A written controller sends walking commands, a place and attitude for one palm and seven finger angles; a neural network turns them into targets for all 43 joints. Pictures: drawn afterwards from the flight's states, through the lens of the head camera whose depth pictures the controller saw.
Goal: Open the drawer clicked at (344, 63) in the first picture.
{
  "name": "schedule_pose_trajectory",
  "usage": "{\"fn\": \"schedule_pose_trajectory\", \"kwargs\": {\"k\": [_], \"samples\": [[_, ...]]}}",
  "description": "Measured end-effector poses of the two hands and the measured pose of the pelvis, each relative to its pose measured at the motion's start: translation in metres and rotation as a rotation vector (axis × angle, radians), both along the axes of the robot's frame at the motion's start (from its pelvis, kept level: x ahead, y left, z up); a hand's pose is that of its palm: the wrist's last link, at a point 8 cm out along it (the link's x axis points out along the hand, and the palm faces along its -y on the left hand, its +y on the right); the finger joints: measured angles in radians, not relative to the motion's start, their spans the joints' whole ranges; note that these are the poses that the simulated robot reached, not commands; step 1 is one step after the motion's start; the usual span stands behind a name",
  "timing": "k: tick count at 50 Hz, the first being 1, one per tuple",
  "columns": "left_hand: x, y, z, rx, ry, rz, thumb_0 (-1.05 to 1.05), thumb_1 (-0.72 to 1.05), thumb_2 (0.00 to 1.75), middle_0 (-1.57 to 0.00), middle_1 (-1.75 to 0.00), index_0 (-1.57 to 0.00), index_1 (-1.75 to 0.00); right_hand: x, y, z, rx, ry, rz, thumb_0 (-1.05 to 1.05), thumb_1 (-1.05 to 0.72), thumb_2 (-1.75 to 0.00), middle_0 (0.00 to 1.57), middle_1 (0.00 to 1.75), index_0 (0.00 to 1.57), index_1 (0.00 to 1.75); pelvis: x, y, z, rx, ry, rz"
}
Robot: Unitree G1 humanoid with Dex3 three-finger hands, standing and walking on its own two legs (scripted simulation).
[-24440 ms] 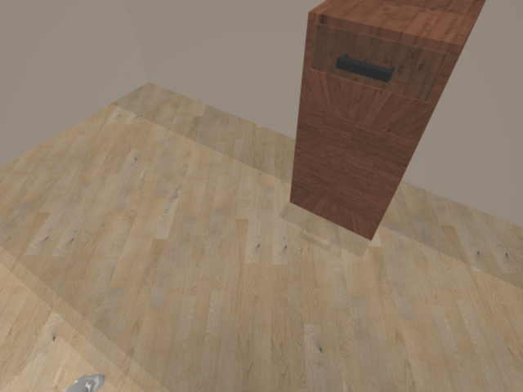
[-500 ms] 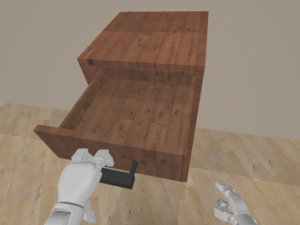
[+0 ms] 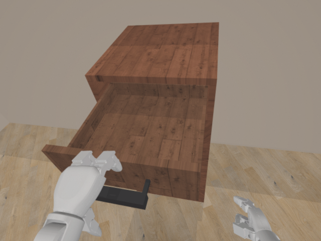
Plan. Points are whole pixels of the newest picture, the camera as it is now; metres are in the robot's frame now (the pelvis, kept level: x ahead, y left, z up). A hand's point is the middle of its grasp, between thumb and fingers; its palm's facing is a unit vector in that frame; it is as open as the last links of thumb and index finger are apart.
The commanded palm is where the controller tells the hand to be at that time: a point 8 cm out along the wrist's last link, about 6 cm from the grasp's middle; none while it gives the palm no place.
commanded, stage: lift the hand off the handle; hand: left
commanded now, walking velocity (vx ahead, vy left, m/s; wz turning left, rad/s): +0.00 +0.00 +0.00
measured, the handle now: (116, 186) +0.23 +0.15 +0.05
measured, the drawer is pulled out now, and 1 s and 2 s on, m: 0.29 0.29 0.29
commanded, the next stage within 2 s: draw the hand back to the body in 0.60 s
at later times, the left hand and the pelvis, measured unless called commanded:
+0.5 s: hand (91, 156) +0.22 +0.16 +0.19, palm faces +0.21 -0.19 -0.96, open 13.8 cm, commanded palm +0.16 +0.16 +0.25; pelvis +0.00 -0.01 +0.02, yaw +0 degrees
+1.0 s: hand (69, 163) +0.20 +0.20 +0.19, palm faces +0.15 -0.12 -0.98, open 13.9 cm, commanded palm +0.15 +0.19 +0.25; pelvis +0.00 -0.01 +0.02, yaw +1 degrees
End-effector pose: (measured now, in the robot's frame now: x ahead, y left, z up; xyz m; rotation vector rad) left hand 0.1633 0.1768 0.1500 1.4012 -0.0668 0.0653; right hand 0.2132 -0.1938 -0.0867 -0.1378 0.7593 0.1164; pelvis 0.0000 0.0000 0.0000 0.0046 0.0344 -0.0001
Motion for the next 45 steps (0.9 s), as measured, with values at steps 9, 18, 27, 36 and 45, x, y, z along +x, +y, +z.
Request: {"fn": "schedule_pose_trajectory", "kwargs": {"k": [9, 18, 27, 36, 45], "samples": [[0.003, -0.001, 0.021, 0.01, -0.003, -0.013, 0.0, -0.49, 0.31, -0.46, -1.26, -0.45, -1.26, 0.011, 0.009, 0.01, 0.012, -0.023, 0.027, 0.01, -0.91, -0.9, 0.2, 0.3, 0.2, 0.3, -0.001, -0.003, 0.006, -0.002, -0.03, 0.004], [0.021, -0.002, 0.078, 0.005, -0.186, 0.005, 0.0, -0.49, 0.31, -0.37, -1.23, -0.35, -1.21, 0.019, 0.008, 0.024, 0.046, -0.028, 0.029, 0.01, -0.91, -0.9, 0.2, 0.3, 0.2, 0.3, 0.0, -0.007, 0.013, 0.004, -0.055, 0.005], [0.02, -0.009, 0.09, 0.002, -0.143, -0.023, 0.0, -0.49, 0.31, -0.33, -1.21, -0.32, -1.2, 0.024, -0.006, 0.035, 0.038, -0.054, 0.018, 0.01, -0.91, -0.9, 0.2, 0.3, 0.2, 0.3, 0.002, -0.011, 0.016, 0.003, -0.067, -0.009], [0.016, 0.002, 0.088, 0.009, -0.1, 0.029, 0.0, -0.5, 0.3, -0.32, -1.2, -0.32, -1.2, 0.021, -0.017, 0.031, 0.012, -0.032, 0.015, 0.01, -0.91, -0.9, 0.2, 0.3, 0.2, 0.3, -0.001, -0.015, 0.016, 0.002, -0.07, 0.003], [0.014, 0.016, 0.087, 0.05, -0.067, 0.034, 0.0, -0.49, 0.31, -0.32, -1.2, -0.32, -1.2, 0.015, -0.016, 0.028, 0.005, -0.023, 0.006, 0.01, -0.91, -0.9, 0.2, 0.3, 0.2, 0.3, 0.001, -0.016, 0.016, 0.0, -0.064, 0.004]]}}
